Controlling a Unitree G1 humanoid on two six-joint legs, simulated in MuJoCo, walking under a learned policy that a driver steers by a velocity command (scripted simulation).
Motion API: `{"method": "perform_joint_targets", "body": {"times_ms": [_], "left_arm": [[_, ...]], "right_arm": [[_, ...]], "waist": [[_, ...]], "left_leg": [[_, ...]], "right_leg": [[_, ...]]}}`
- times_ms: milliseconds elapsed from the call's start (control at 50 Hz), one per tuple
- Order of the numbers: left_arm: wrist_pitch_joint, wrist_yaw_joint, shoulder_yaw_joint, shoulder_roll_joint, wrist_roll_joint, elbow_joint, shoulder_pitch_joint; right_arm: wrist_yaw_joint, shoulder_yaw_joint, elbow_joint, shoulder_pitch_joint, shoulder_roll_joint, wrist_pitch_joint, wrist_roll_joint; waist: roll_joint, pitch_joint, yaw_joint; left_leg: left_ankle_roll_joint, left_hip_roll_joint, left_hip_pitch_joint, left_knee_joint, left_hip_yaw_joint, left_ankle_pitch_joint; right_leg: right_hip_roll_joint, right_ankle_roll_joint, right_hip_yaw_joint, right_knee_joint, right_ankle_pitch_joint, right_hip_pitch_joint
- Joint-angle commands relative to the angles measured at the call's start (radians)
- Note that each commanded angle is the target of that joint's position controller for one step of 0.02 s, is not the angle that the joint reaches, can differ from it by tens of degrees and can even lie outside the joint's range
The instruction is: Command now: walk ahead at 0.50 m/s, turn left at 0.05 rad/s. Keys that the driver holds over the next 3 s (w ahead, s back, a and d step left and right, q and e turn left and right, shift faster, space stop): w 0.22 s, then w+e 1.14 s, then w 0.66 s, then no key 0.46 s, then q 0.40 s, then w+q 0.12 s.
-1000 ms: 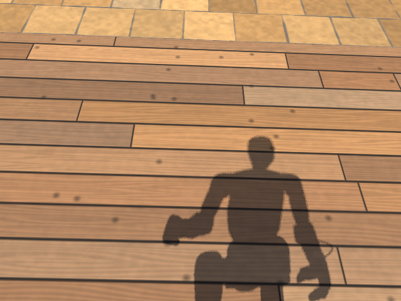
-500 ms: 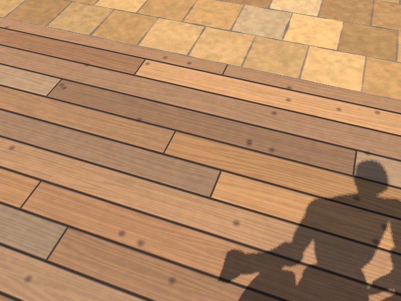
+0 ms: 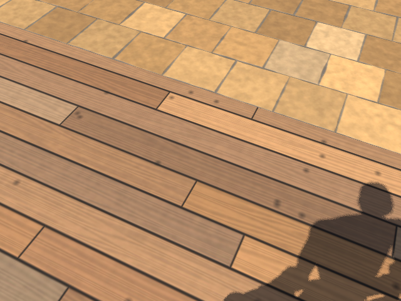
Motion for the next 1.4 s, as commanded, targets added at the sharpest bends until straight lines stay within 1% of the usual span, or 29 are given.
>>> {"method": "perform_joint_targets", "body": {"times_ms": [20, 140, 260, 320, 340, 360, 380, 400, 420, 440, 460, 500, 560, 600, 700, 800, 860, 900, 920, 940, 960, 980, 1000, 1020, 1060, 1140, 1260, 1340, 1400], "left_arm": [[0.015, -0.015, 0.019, 0.05, 0.014, -0.036, 0.053], [0.016, -0.02, 0.01, 0.036, 0.005, -0.114, -0.205], [0.009, -0.017, 0.003, 0.051, 0.0, -0.162, -0.353], [0.001, -0.011, 0.012, 0.063, 0.001, -0.152, -0.301], [-0.004, -0.005, 0.021, 0.074, 0.004, -0.123, -0.212], [-0.012, 0.001, 0.034, 0.091, 0.011, -0.066, -0.056], [-0.02, 0.01, 0.057, 0.159, 0.03, -0.023, 0.117], [-0.015, 0.013, 0.088, 0.274, 0.028, -0.012, 0.174], [-0.002, 0.002, 0.083, 0.234, -0.019, -0.015, 0.097], [0.001, 0.002, 0.074, 0.198, -0.022, -0.034, 0.005], [-0.001, -0.001, 0.063, 0.147, -0.017, -0.038, -0.035], [-0.009, 0.006, 0.051, 0.103, -0.021, -0.029, -0.064], [-0.026, 0.009, 0.056, 0.126, -0.028, -0.014, -0.019], [-0.024, 0.012, 0.061, 0.141, -0.028, -0.008, 0.013], [-0.015, 0.014, 0.062, 0.139, -0.026, 0.002, 0.112], [-0.008, 0.025, 0.065, 0.15, -0.01, 0.002, 0.172], [-0.007, 0.036, 0.073, 0.174, -0.005, -0.02, 0.12], [-0.014, 0.027, 0.077, 0.189, -0.011, -0.037, 0.064], [-0.024, 0.016, 0.069, 0.157, -0.024, -0.056, 0.058], [-0.027, 0.016, 0.048, 0.063, -0.055, -0.09, 0.113], [-0.016, 0.022, 0.053, 0.111, -0.034, -0.098, 0.174], [0.0, 0.025, 0.059, 0.144, -0.011, -0.069, 0.133], [0.004, 0.012, 0.056, 0.131, -0.003, -0.074, 0.065], [0.01, 0.003, 0.055, 0.111, 0.0, -0.082, 0.04], [0.033, -0.014, 0.053, 0.1, 0.016, -0.09, 0.025], [0.05, -0.036, 0.046, 0.085, 0.013, -0.143, -0.082], [0.044, -0.058, 0.022, 0.056, 0.007, -0.217, -0.28], [0.042, -0.067, 0.016, 0.063, 0.014, -0.261, -0.381], [0.04, -0.055, 0.023, 0.075, 0.026, -0.262, -0.354]], "right_arm": [[-0.003, -0.025, -0.007, 0.064, -0.099, -0.029, 0.013], [-0.001, -0.025, 0.055, 0.167, -0.106, -0.029, 0.011], [-0.015, -0.028, 0.111, 0.253, -0.135, -0.024, -0.004], [-0.027, -0.031, 0.125, 0.228, -0.147, -0.021, -0.011], [-0.029, -0.033, 0.129, 0.218, -0.155, -0.017, -0.013], [-0.031, -0.032, 0.129, 0.212, -0.154, -0.011, -0.011], [-0.033, -0.023, 0.101, 0.211, -0.136, -0.012, -0.008], [-0.016, -0.009, 0.071, 0.296, -0.053, -0.018, 0.018], [-0.014, -0.029, 0.065, 0.227, -0.126, -0.025, -0.008], [-0.008, -0.032, 0.03, 0.138, -0.136, -0.035, -0.004], [-0.006, -0.027, 0.016, 0.088, -0.124, -0.044, -0.004], [-0.005, -0.025, 0.002, 0.078, -0.1, -0.021, -0.021], [0.0, -0.021, -0.019, 0.056, -0.074, 0.017, -0.031], [0.002, -0.02, -0.053, -0.029, -0.075, 0.026, -0.03], [0.009, -0.014, -0.128, -0.23, -0.076, 0.026, -0.02], [0.013, -0.004, -0.192, -0.361, -0.084, 0.015, -0.009], [0.009, -0.009, -0.197, -0.305, -0.113, 0.0, -0.003], [-0.008, -0.029, -0.141, -0.1, -0.155, -0.017, -0.003], [-0.024, -0.047, -0.124, 0.044, -0.216, -0.029, -0.021], [-0.039, -0.065, -0.133, 0.134, -0.296, -0.022, -0.044], [-0.033, -0.072, -0.127, 0.092, -0.295, -0.004, -0.031], [-0.029, -0.053, -0.146, 0.023, -0.19, 0.003, -0.022], [-0.024, -0.037, -0.149, -0.024, -0.124, 0.001, -0.014], [-0.023, -0.03, -0.145, -0.042, -0.105, -0.001, -0.017], [-0.022, -0.028, -0.117, -0.01, -0.104, -0.018, -0.01], [-0.013, -0.039, -0.088, 0.044, -0.122, -0.043, 0.003], [-0.01, -0.045, -0.053, 0.098, -0.134, -0.037, -0.001], [-0.02, -0.055, -0.025, 0.159, -0.168, -0.024, -0.002], [-0.026, -0.058, 0.003, 0.198, -0.198, -0.001, -0.004]], "waist": [[0.093, -0.003, 0.014], [0.088, 0.058, -0.032], [0.091, 0.082, -0.069], [0.097, 0.053, -0.03], [0.096, 0.001, 0.01], [0.071, -0.082, 0.074], [0.012, -0.187, 0.132], [-0.23, -0.281, 0.087], [-0.121, -0.26, 0.065], [-0.065, -0.12, 0.034], [0.017, -0.057, 0.019], [0.017, -0.018, -0.039], [0.002, -0.024, -0.053], [-0.005, 0.008, -0.037], [-0.025, 0.025, 0.033], [-0.041, 0.026, 0.076], [-0.057, 0.015, 0.029], [-0.024, -0.074, -0.068], [0.059, -0.191, -0.126], [0.227, -0.319, -0.123], [0.312, -0.331, -0.061], [0.145, -0.179, -0.042], [0.062, -0.079, -0.043], [0.081, -0.039, -0.027], [0.133, -0.015, -0.012], [0.119, -0.014, -0.01], [0.115, 0.034, -0.045], [0.115, 0.059, -0.073], [0.131, 0.026, -0.053]], "left_leg": [[0.138, 0.262, 0.09, -0.243, -0.243, 0.227], [0.122, 0.226, 0.117, -0.281, -0.154, 0.284], [0.106, 0.277, 0.277, -0.24, -0.118, 0.38], [0.073, 0.291, 0.328, -0.114, -0.054, 0.649], [0.058, 0.281, 0.33, 0.013, -0.026, 0.781], [0.036, 0.246, 0.283, 0.212, 0.019, 0.799], [0.011, 0.214, 0.079, 0.488, 0.05, 0.535], [-0.04, 0.005, -0.307, 0.875, 0.066, -0.142], [-0.028, 0.024, -0.427, 0.966, -0.105, -0.278], [-0.022, 0.079, -0.473, 0.951, -0.115, -0.191], [-0.026, 0.114, -0.446, 0.887, -0.113, -0.125], [-0.051, 0.149, -0.349, 0.776, -0.116, -0.105], [-0.091, 0.142, -0.322, 0.69, -0.092, -0.094], [-0.116, 0.146, -0.372, 0.607, -0.079, -0.026], [-0.14, 0.128, -0.436, 0.389, -0.079, 0.154], [-0.128, 0.086, -0.434, 0.261, -0.083, 0.143], [-0.099, 0.061, -0.276, 0.154, -0.099, 0.074], [-0.059, 0.028, 0.036, 0.057, -0.085, 0.049], [-0.013, 0.171, 0.264, 0.029, -0.219, -0.048], [0.055, 0.441, 0.519, -0.022, -0.57, -0.185], [0.128, 0.519, 0.488, -0.103, -0.845, -0.25], [0.116, 0.476, 0.351, -0.111, -0.724, -0.319], [0.096, 0.415, 0.226, -0.138, -0.564, -0.25], [0.07, 0.369, 0.155, -0.167, -0.447, -0.144], [0.054, 0.321, 0.093, -0.191, -0.301, 0.037], [0.075, 0.329, 0.119, -0.233, -0.168, 0.19], [0.05, 0.291, 0.136, -0.242, 0.024, 0.271], [0.032, 0.327, 0.218, -0.208, 0.08, 0.335], [0.018, 0.343, 0.285, -0.046, 0.126, 0.692]], "right_leg": [[-0.043, 0.02, 0.018, -0.018, 0.072, -0.132], [-0.053, 0.043, -0.016, -0.267, 0.288, -0.212], [-0.011, -0.008, -0.044, -0.449, 0.284, -0.192], [0.047, -0.065, -0.074, -0.502, 0.17, -0.063], [0.086, -0.087, -0.09, -0.527, 0.147, 0.049], [0.12, -0.114, -0.1, -0.582, 0.17, 0.236], [-0.032, -0.167, 0.093, -0.593, 0.117, 0.494], [-0.301, -0.325, 0.643, -0.709, 0.066, 0.752], [-0.29, -0.321, 0.749, -0.801, 0.075, 0.723], [-0.264, -0.298, 0.586, -0.8, 0.12, 0.596], [-0.224, -0.273, 0.491, -0.822, 0.238, 0.481], [-0.141, -0.224, 0.364, -0.852, 0.376, 0.334], [-0.099, -0.228, 0.304, -0.877, 0.436, 0.275], [-0.08, -0.222, 0.297, -0.905, 0.386, 0.254], [-0.055, -0.175, 0.313, -0.887, 0.414, 0.325], [-0.069, -0.17, 0.363, -0.802, 0.539, 0.431], [-0.079, -0.135, 0.4, -0.734, 0.599, 0.411], [-0.017, -0.092, 0.373, -0.539, 0.698, 0.332], [0.048, -0.066, 0.316, -0.311, 0.559, 0.226], [0.169, -0.032, 0.183, -0.032, 0.032, -0.032], [0.168, -0.039, 0.134, 0.105, -0.226, -0.173], [0.092, -0.041, 0.14, 0.16, -0.133, -0.209], [0.063, -0.033, 0.127, 0.13, -0.055, -0.193], [0.036, -0.024, 0.116, 0.094, -0.018, -0.168], [0.014, -0.008, 0.096, 0.073, 0.009, -0.139], [-0.008, 0.01, 0.084, 0.046, 0.11, -0.228], [-0.014, 0.015, 0.011, -0.242, 0.311, -0.222], [0.002, -0.026, -0.061, -0.397, 0.248, -0.169], [0.078, -0.08, -0.108, -0.469, 0.091, -0.048]]}}
Next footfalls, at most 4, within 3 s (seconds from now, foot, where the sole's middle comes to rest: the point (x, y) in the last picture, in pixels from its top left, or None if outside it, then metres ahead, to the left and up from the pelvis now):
0.36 right None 0.35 -0.12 -0.78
0.92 left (211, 248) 0.68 -0.02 -0.78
1.44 right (299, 226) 0.78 -0.35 -0.78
2.02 left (310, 154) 1.13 -0.45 -0.78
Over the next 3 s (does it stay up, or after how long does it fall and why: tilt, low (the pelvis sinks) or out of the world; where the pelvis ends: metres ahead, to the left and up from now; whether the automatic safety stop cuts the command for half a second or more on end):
stays up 1.08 -0.48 0.00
